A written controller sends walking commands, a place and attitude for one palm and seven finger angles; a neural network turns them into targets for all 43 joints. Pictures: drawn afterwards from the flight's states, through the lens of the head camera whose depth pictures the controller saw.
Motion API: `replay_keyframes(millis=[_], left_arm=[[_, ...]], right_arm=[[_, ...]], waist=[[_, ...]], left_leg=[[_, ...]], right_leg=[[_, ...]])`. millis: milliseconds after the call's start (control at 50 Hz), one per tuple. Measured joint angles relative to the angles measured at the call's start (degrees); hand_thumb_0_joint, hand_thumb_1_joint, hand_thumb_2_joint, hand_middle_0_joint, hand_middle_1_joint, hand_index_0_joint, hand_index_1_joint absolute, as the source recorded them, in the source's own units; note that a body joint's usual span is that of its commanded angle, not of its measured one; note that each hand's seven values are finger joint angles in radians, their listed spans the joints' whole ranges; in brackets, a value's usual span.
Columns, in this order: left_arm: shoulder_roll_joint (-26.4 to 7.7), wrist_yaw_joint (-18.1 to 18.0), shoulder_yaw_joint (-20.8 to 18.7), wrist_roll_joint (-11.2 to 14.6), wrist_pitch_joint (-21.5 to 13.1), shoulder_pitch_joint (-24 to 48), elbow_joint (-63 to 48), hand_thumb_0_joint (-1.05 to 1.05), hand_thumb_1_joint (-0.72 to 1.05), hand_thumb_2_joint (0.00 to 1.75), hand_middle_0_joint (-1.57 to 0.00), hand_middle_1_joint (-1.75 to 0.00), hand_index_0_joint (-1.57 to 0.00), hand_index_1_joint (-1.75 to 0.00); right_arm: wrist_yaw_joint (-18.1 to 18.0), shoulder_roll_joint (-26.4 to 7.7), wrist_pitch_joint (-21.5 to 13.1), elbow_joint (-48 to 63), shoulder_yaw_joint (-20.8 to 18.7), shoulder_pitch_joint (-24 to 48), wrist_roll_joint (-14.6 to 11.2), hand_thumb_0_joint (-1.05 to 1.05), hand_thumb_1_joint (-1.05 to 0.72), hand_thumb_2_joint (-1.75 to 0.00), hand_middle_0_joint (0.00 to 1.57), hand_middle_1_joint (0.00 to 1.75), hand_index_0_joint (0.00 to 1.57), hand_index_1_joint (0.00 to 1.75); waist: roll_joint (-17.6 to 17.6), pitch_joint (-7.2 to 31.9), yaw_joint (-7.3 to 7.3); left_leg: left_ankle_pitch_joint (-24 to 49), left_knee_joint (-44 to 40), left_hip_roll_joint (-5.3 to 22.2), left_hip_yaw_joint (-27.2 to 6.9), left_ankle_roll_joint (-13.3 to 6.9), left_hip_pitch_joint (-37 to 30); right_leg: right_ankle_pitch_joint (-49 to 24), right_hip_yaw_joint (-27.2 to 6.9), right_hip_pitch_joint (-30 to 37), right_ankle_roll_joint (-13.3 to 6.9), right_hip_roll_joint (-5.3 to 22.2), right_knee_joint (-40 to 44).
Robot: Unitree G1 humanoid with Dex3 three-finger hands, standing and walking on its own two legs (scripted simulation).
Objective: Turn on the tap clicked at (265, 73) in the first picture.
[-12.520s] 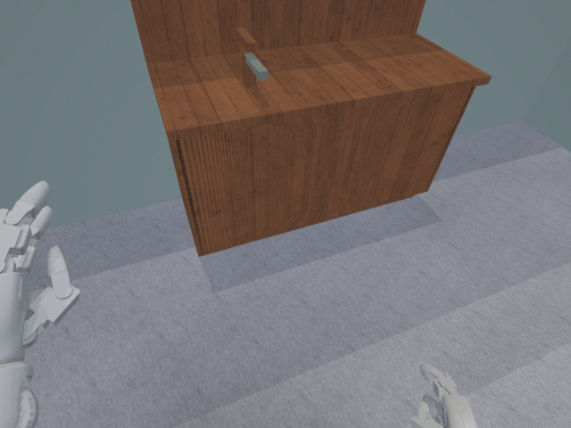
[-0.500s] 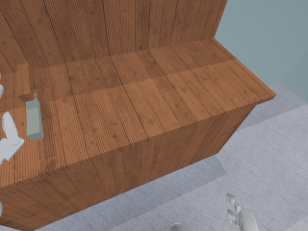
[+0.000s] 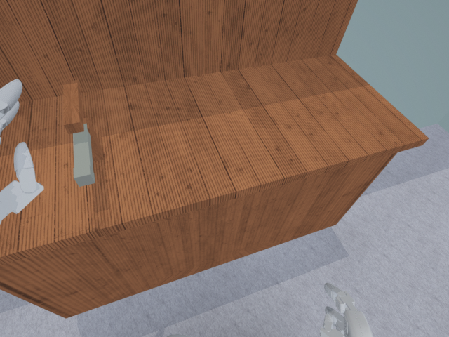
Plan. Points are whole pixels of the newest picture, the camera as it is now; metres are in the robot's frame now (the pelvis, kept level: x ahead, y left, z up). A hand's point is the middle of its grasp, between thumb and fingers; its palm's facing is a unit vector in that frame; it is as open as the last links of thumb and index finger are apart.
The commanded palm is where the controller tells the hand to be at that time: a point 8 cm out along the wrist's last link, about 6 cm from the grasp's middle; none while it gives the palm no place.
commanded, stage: come to a stop and stand still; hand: left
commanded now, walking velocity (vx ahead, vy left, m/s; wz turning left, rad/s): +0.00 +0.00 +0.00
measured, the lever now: (84, 175) +0.36 +0.30 +0.05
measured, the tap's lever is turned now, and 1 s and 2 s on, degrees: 0 0 0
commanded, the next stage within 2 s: none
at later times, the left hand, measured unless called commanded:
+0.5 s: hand out of the picture +0.16 +0.26 +0.20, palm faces +0.42 -0.86 -0.29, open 7.4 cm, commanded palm +0.10 +0.28 +0.19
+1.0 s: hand out of the picture +0.12 +0.27 +0.19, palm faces +0.38 -0.86 -0.33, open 7.4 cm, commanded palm +0.06 +0.30 +0.19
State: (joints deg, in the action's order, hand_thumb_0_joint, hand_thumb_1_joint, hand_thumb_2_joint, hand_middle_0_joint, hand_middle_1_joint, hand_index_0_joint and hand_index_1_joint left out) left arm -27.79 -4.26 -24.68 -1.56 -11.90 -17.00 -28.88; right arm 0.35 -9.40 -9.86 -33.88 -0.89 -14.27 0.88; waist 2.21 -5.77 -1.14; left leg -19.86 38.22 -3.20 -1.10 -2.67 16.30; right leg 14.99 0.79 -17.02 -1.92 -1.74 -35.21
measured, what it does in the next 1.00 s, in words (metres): shifts its weight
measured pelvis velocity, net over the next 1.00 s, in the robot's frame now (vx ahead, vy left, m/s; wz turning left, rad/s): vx -0.12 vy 0.03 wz -0.06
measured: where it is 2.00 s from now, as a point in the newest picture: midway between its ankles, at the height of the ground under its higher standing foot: outside the picture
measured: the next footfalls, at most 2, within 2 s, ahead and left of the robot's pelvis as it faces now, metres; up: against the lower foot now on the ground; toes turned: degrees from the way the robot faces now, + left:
right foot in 1.16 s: -0.04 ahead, -0.04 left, +0.00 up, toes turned -2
left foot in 1.40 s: -0.07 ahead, +0.18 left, +0.00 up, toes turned -3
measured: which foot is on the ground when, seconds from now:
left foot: down 0.00-1.00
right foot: down 0.00-0.98, up 1.00-1.00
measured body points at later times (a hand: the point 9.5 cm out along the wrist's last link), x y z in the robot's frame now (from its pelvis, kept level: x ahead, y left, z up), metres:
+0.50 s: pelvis -0.07 +0.01 +0.01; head -0.09 +0.03 +0.46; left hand +0.13 +0.30 +0.22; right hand +0.11 -0.23 -0.04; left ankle +0.00 +0.09 -0.72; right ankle +0.02 -0.10 -0.72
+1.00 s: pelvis -0.12 +0.03 +0.00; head -0.13 +0.05 +0.45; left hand +0.09 +0.31 +0.20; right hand +0.05 -0.20 -0.07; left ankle +0.00 +0.09 -0.72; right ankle +0.01 -0.10 -0.71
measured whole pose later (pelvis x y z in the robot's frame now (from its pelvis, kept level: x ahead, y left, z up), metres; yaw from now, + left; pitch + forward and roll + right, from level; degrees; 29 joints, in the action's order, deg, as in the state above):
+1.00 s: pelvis -0.12 +0.03 +0.00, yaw -3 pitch -8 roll -1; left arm -19.9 -4.9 -20.6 0.7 -10.9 -17.5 -25.0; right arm -0.9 -12.0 -6.6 -35.5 1.3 -11.3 0.1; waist 1.1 -6.3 -2.3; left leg -15.1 36.6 -3.4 2.6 -3.5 18.4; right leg 19.3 -2.9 -21.8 -0.7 -2.1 -38.8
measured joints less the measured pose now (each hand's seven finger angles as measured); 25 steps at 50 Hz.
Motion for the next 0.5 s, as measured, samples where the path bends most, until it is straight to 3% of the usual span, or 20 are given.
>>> replay_keyframes(millis=[40,100,180,260,320,400,500], left_arm=[[-4.5,0.84,-3.84,0.76,-3.07,8.84,5.94,0.01,0.88,0.9,-0.22,-0.31,-0.21,-0.3],[-2.99,0.35,-6.93,3.89,-2.99,10.02,10.08,0.01,0.89,0.9,-0.22,-0.31,-0.21,-0.3],[4.5,0.86,-0.52,4.45,0.2,0.57,9.58,0.01,0.9,0.9,-0.2,-0.3,-0.2,-0.3],[7.32,1.9,5.68,3.92,1.9,-6.74,8.75,0.01,0.89,0.9,-0.21,-0.3,-0.2,-0.3],[7.98,1.65,6.76,3.3,2.03,-7.55,7.62,0.01,0.89,0.9,-0.22,-0.31,-0.21,-0.3],[8.02,0.32,5.37,2.8,0.12,-4.2,7.29,0.02,0.88,0.9,-0.22,-0.31,-0.21,-0.3],[7.99,-0.93,4.04,2.68,-2.13,0.42,8.37,0.01,0.89,0.9,-0.22,-0.31,-0.21,-0.3]], right_arm=[[0.6,-0.4,-0.47,-2.07,0.84,1.06,0.34,0.01,-0.91,-0.9,0.2,0.3,0.2,0.3],[2.6,-1.06,0.65,-1.63,1.37,1.87,-1.14,0.01,-0.91,-0.9,0.2,0.3,0.2,0.3],[2.55,-2.33,2.64,1.32,0.97,1.88,-2.51,0.01,-0.9,-0.9,0.2,0.3,0.21,0.3],[-0.07,-2.04,4.08,1.89,1.57,1.99,-2.35,0.01,-0.91,-0.9,0.2,0.3,0.2,0.3],[-1.74,-2.47,3.84,2.03,1.81,1.22,-1.73,0.01,-0.91,-0.9,0.2,0.3,0.2,0.3],[-2.55,-3.56,2.54,1.33,1.7,0.57,-1.41,0.01,-0.91,-0.9,0.2,0.3,0.2,0.3],[-2.19,-3.79,1.25,0.91,2.04,0.87,-1.22,0.01,-0.91,-0.9,0.2,0.3,0.2,0.3]], waist=[[-0.59,-1.19,-1.4],[-1.35,0.08,-1.12],[-4.35,2.33,1.16],[-2.98,3.47,1.94],[-1.26,3.44,0.73],[-0.62,3.3,-1.13],[-0.7,3.73,-1.84]], left_leg=[[3.46,-0.79,0.65,-0.22,1.11,-0.29],[3.7,-4.91,0.33,1.91,0.61,-2.36],[4.79,-7.74,0.24,3.0,-0.15,-3.65],[5.78,-8.3,0.98,2.84,0.46,-3.43],[6.22,-8.26,1.5,2.56,0.51,-3.03],[6.08,-8.2,1.88,2.18,0.3,-2.76],[6.44,-9.05,1.68,2.6,0.09,-3.02]], right_leg=[[0.56,0.31,-0.08,-0.32,-0.57,0.04],[-0.59,-1.92,-0.27,0.33,-0.3,1.06],[-2.85,-2.9,0.86,1.0,-0.16,4.08],[-5.06,-2.62,1.46,0.46,-0.76,6.44],[-6.35,-2.14,1.76,0.17,-1.13,7.83],[-5.81,-1.66,2.33,0.41,-1.39,9.19],[-5.52,-2.03,2.7,0.89,-1.11,10.24]])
